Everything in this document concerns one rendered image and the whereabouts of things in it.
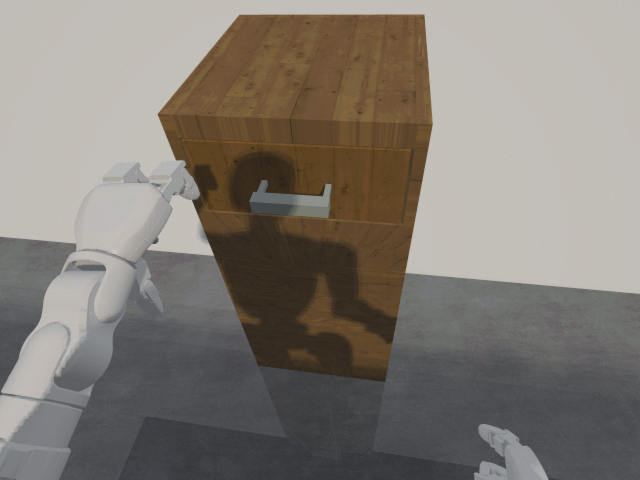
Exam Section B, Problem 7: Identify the robot left hand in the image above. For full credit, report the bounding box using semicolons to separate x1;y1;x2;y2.
74;160;200;316

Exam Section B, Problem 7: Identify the drawer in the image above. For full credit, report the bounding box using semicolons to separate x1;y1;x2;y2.
182;138;411;224

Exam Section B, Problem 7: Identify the robot right hand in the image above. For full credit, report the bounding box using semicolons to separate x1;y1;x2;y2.
474;424;548;480

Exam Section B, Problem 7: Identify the robot left forearm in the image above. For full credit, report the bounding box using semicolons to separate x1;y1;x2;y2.
0;250;137;480

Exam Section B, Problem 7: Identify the handle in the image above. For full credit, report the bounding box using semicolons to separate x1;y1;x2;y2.
249;180;332;218

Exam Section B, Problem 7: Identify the cabinet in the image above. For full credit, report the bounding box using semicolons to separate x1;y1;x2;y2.
158;15;433;382

